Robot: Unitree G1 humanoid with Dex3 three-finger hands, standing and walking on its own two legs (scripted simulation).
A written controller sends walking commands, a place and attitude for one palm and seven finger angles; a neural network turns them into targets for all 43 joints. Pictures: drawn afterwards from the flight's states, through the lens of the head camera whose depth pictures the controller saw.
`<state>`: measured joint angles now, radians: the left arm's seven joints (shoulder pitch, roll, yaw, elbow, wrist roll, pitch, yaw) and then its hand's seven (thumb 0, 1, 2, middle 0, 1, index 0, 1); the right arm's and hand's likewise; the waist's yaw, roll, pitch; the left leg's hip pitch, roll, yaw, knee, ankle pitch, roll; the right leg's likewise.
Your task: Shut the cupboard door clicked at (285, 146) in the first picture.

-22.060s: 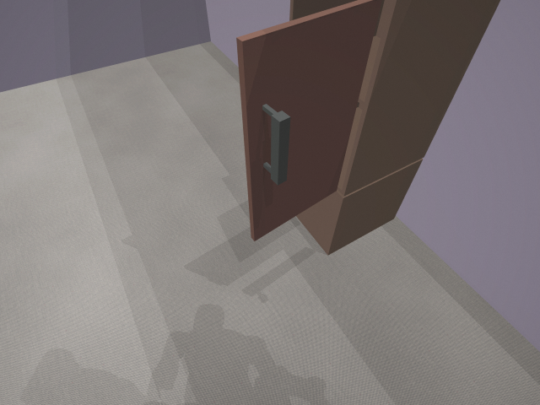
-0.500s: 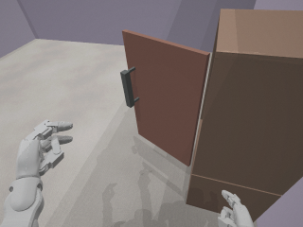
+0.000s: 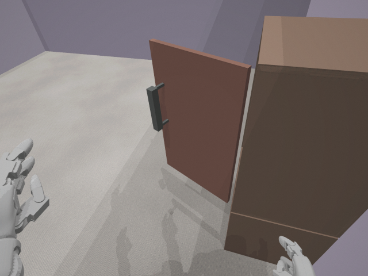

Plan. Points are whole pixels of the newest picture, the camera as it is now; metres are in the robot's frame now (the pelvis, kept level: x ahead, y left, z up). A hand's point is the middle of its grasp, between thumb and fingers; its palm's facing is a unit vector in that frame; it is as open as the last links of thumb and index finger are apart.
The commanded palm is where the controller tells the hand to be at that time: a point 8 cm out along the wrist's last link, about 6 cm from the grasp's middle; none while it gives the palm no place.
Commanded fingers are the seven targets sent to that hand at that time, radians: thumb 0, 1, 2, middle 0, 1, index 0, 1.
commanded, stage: draw the hand back to the body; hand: left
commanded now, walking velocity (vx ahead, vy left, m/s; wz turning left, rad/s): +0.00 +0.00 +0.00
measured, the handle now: (159, 107) +0.66 +0.18 +0.02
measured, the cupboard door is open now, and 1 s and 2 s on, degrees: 66 66 66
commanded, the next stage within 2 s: step back with the hand held close in 0.06 s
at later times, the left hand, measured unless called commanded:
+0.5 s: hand (39, 196) +0.19 +0.28 +0.15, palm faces +0.38 -0.78 -0.50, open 7.4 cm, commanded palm +0.13 +0.32 +0.17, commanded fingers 0.00 0.90 0.90 -0.20 -0.30 -0.20 -0.30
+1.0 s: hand (1, 235) +0.12 +0.30 +0.15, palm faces +0.47 -0.77 -0.43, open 7.4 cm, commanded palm +0.06 +0.33 +0.17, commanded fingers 0.00 0.90 0.90 -0.20 -0.30 -0.20 -0.30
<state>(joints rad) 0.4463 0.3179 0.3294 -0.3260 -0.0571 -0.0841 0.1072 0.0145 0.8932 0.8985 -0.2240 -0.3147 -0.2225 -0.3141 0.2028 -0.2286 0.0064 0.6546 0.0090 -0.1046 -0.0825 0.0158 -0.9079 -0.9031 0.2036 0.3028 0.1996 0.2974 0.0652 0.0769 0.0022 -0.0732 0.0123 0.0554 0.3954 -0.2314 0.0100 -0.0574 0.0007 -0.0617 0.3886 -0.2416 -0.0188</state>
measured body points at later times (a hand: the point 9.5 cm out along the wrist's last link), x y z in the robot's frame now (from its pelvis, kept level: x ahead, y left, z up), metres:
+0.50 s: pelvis -0.01 +0.02 +0.00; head -0.01 +0.00 +0.44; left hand +0.17 +0.32 +0.18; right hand +0.16 -0.23 -0.10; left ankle +0.00 +0.11 -0.74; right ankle -0.01 -0.10 -0.74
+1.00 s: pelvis -0.08 +0.03 -0.02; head -0.07 +0.04 +0.43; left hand +0.09 +0.34 +0.17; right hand +0.08 -0.21 -0.10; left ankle -0.01 +0.11 -0.74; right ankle -0.01 -0.10 -0.74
